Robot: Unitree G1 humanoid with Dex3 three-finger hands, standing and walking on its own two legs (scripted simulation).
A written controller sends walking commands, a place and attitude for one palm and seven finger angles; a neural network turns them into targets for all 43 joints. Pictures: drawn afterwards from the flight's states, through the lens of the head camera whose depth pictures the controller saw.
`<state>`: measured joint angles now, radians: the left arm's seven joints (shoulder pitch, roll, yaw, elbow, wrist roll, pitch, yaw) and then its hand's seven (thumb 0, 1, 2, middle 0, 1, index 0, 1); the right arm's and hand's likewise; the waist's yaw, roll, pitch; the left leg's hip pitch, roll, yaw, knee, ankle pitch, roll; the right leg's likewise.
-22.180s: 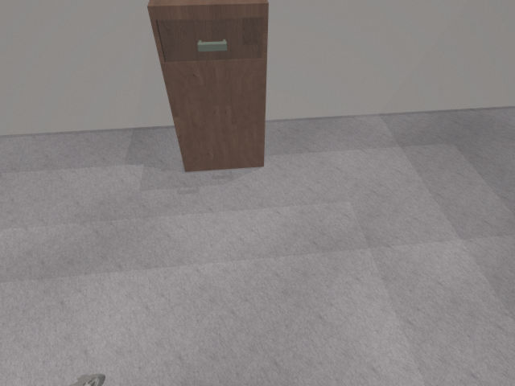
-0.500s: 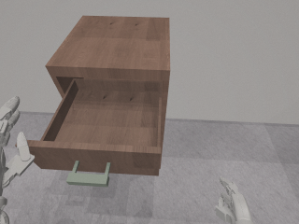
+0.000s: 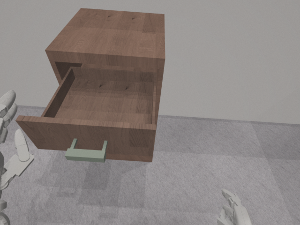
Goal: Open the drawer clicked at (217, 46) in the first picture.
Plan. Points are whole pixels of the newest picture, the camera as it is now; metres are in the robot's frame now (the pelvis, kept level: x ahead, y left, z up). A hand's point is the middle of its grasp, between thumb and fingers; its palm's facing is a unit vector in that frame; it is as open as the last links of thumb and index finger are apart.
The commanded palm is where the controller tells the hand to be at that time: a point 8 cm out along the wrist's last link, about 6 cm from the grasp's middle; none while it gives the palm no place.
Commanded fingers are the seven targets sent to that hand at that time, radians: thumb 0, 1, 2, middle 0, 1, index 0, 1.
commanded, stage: step back with the hand held close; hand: left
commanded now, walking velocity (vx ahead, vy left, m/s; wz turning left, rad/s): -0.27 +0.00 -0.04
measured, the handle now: (88, 148) +0.34 +0.21 -0.03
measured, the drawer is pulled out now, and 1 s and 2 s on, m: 0.30 0.30 0.30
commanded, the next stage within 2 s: stop stepping back and stand still in 0.44 s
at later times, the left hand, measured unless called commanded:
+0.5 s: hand (8, 224) +0.10 +0.21 +0.18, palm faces +0.34 -0.82 -0.46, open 7.4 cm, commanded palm +0.02 +0.26 +0.19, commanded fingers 0.00 0.90 0.90 -0.20 -0.30 -0.20 -0.30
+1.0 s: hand out of the picture +0.00 +0.21 +0.18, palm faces +0.36 -0.80 -0.47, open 7.4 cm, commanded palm -0.06 +0.25 +0.19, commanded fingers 0.00 0.90 0.90 -0.20 -0.30 -0.20 -0.30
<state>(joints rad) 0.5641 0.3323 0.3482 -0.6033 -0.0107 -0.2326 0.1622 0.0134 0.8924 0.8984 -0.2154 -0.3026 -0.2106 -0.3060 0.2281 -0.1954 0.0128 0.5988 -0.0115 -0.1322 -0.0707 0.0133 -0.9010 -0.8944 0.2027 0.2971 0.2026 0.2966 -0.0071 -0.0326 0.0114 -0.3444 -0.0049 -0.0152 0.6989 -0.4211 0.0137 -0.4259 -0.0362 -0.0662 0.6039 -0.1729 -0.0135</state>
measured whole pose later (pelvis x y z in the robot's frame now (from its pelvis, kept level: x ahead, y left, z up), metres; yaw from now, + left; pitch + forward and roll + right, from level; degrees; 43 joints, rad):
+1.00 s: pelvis -0.19 -0.03 +0.01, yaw +1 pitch +0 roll +0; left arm 0.65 0.40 0.37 -0.60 0.00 -0.19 0.15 0.01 0.89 0.90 -0.22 -0.30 -0.21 -0.31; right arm 0.28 -0.18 0.00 0.63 -0.01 -0.15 -0.06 0.01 -0.90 -0.89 0.20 0.30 0.20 0.30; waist -0.04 -0.04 -0.02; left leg -0.24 0.01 0.04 0.50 -0.26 0.01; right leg -0.40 0.02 -0.06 0.79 -0.40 0.00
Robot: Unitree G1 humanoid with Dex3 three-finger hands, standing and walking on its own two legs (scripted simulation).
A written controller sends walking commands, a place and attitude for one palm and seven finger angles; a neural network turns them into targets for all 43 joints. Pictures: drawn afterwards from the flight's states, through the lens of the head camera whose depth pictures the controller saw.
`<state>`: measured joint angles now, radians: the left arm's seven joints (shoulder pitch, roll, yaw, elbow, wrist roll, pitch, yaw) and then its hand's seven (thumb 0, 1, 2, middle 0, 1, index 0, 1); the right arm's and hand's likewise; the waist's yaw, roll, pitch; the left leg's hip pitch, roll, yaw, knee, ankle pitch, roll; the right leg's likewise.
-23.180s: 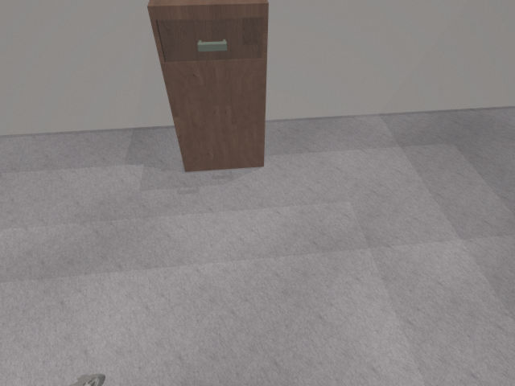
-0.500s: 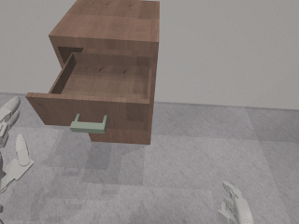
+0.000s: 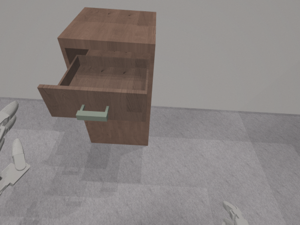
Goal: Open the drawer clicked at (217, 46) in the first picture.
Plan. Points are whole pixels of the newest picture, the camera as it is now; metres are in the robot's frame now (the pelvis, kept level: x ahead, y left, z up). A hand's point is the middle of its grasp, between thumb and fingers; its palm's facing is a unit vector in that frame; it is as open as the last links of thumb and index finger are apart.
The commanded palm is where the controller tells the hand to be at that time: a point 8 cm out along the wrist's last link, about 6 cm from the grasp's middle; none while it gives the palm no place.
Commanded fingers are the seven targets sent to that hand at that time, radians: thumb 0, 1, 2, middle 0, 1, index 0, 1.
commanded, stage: stop stepping back and stand still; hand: left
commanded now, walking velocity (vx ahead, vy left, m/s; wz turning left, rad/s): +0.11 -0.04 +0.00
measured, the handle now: (93, 111) +0.53 +0.23 -0.05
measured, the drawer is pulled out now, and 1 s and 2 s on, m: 0.30 0.30 0.30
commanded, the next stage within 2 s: let the arm hang, fingers relaxed in 0.30 s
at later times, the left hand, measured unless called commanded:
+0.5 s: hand (49, 187) +0.20 +0.24 +0.04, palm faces +0.19 -0.86 -0.47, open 7.4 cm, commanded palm none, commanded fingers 0.00 0.90 0.90 -0.20 -0.30 -0.20 -0.30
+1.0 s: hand out of the picture -0.09 +0.20 -0.16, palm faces +0.01 -0.97 -0.22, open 7.3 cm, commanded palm none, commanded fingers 0.00 0.90 0.90 -0.20 -0.30 -0.20 -0.30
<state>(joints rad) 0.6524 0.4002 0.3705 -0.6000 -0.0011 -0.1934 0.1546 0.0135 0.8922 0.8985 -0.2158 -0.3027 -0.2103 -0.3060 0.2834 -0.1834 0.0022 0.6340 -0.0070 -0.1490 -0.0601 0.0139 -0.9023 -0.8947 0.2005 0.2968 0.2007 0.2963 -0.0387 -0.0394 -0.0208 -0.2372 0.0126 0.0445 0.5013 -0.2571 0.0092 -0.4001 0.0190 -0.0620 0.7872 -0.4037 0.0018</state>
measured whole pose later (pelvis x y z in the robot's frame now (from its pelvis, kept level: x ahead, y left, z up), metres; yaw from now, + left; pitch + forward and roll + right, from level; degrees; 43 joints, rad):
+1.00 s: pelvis -0.01 +0.01 +0.01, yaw +0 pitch -2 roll +0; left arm 0.38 0.19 0.00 1.17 0.01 0.02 0.03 0.00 0.93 0.90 -0.20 -0.30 -0.20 -0.30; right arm 0.38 -0.13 0.01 1.14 -0.01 0.02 -0.02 0.01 -0.91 -0.89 0.20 0.30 0.20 0.30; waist 0.01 0.00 0.08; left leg -0.17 -0.01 0.05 0.39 -0.19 0.03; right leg -0.19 0.00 -0.08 0.37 -0.16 -0.03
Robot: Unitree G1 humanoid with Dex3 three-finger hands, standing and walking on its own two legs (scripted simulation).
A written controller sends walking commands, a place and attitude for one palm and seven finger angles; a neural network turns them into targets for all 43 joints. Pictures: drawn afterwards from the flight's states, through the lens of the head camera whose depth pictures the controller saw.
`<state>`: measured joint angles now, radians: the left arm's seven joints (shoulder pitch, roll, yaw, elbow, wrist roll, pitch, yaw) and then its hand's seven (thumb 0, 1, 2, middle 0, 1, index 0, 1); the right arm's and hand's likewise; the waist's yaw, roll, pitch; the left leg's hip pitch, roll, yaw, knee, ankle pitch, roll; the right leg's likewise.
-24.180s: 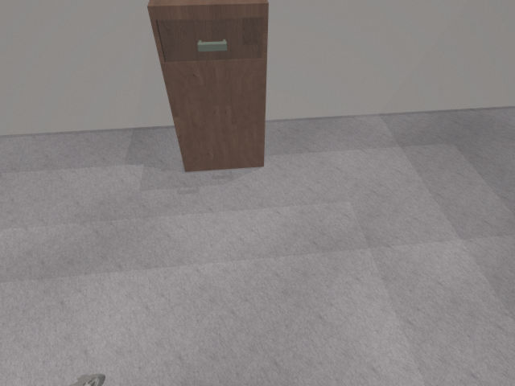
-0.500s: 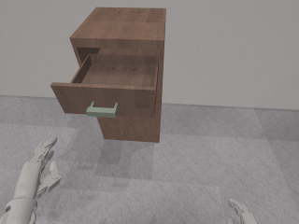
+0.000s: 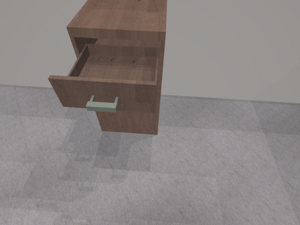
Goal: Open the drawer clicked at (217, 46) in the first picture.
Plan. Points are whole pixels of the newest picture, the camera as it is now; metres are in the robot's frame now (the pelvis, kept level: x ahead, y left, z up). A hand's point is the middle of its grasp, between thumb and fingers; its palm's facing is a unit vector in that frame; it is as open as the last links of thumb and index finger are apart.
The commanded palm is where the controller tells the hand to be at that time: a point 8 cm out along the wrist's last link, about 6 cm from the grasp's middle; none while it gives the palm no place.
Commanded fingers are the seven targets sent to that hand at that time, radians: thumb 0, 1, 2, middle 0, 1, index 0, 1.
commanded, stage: let the arm hang, fingers relaxed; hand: left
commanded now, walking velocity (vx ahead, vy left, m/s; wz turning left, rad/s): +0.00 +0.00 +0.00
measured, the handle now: (103, 102) +0.54 +0.22 -0.05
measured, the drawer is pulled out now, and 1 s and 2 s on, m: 0.30 0.30 0.30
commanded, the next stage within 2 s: look to check the result in 0.50 s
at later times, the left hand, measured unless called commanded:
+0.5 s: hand out of the picture +0.01 +0.17 -0.18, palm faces +0.00 -0.98 -0.20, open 7.3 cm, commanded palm none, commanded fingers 0.00 0.90 0.90 -0.20 -0.30 -0.20 -0.30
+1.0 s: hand out of the picture +0.01 +0.17 -0.17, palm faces +0.01 -0.98 -0.21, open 7.3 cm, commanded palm none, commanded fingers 0.00 0.90 0.90 -0.20 -0.30 -0.20 -0.30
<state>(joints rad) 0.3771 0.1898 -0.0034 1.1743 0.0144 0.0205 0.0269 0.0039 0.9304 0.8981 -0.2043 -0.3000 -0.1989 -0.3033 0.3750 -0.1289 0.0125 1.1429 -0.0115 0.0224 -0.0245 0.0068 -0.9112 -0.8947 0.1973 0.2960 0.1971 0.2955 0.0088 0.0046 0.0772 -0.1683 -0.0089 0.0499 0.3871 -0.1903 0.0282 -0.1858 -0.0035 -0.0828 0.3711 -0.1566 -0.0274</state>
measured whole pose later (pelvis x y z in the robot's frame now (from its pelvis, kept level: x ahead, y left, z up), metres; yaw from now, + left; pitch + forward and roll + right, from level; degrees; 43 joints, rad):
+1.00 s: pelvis +0.01 -0.01 +0.00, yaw -1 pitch -2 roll +0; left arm 0.25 0.15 0.01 1.15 0.02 -0.01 0.03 0.00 0.91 0.90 -0.20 -0.30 -0.20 -0.30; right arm 0.27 -0.13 0.00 1.15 -0.01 0.00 -0.03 0.00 -0.91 -0.89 0.20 0.30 0.20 0.30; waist 0.00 0.01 0.08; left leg -0.13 0.00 0.05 0.35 -0.19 0.01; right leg -0.16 0.01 -0.08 0.35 -0.17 -0.04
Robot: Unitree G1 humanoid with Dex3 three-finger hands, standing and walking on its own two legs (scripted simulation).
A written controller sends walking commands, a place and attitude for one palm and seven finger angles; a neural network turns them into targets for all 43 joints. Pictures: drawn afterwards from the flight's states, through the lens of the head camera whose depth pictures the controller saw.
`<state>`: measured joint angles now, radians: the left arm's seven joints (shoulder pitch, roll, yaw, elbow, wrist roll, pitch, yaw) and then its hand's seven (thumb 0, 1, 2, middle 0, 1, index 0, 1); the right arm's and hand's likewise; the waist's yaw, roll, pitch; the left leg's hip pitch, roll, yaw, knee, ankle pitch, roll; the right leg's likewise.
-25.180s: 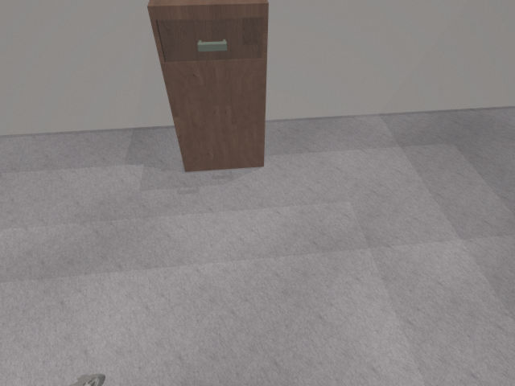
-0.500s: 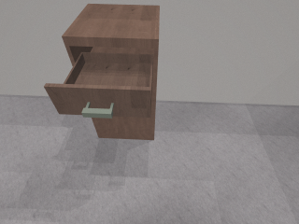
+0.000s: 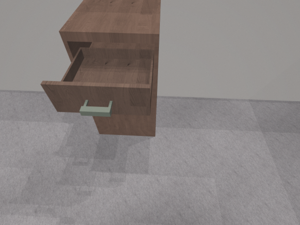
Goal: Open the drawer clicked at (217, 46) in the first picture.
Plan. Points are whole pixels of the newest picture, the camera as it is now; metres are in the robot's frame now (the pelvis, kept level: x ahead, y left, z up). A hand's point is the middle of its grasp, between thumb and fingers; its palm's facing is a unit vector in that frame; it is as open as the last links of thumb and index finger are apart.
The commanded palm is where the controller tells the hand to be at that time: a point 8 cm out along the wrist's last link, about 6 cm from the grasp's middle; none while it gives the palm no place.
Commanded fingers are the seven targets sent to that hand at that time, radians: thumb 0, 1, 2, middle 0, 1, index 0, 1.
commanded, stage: look to check the result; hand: left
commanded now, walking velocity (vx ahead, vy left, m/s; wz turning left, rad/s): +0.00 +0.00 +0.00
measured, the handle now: (97, 107) +0.52 +0.24 -0.06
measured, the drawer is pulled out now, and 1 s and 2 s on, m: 0.30 0.30 0.30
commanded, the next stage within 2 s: stand and wait in 0.04 s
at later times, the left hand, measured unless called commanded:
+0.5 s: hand out of the picture +0.04 +0.19 -0.17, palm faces +0.00 -0.97 -0.26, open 7.3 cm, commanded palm none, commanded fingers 0.00 0.90 0.90 -0.20 -0.30 -0.20 -0.30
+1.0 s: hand out of the picture +0.07 +0.20 -0.16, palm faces -0.01 -0.96 -0.30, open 7.3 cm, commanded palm none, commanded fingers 0.00 0.90 0.90 -0.20 -0.30 -0.20 -0.30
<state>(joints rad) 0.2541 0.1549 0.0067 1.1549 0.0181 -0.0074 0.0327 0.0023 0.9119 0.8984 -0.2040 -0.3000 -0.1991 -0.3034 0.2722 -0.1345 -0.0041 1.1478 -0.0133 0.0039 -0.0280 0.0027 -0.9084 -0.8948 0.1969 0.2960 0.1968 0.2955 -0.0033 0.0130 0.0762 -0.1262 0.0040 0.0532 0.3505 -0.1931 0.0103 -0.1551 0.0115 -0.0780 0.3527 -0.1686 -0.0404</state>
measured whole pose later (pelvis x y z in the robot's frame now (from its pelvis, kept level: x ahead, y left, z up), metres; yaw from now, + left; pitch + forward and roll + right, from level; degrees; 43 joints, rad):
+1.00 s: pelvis +0.02 -0.01 +0.00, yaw +0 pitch -1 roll +0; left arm 0.15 0.25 0.02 1.14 0.02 -0.02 0.02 0.00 0.91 0.90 -0.21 -0.30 -0.20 -0.30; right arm 0.17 -0.24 -0.01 1.14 -0.02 0.00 -0.02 0.00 -0.91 -0.89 0.20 0.30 0.20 0.30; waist -0.01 0.02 0.07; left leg -0.08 0.03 0.05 0.30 -0.19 -0.01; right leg -0.11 0.04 -0.08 0.29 -0.17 -0.06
